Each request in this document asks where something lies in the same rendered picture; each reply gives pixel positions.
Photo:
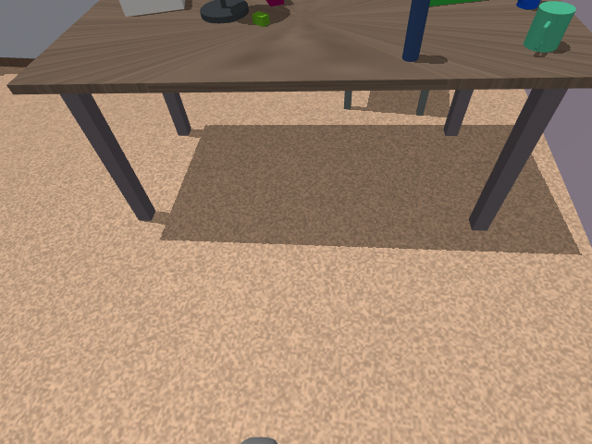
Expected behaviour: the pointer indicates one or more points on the desk lamp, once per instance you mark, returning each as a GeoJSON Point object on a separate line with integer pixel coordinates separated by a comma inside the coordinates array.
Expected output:
{"type": "Point", "coordinates": [224, 11]}

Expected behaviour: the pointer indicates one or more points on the table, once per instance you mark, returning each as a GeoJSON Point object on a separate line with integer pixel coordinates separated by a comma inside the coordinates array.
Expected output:
{"type": "Point", "coordinates": [311, 46]}

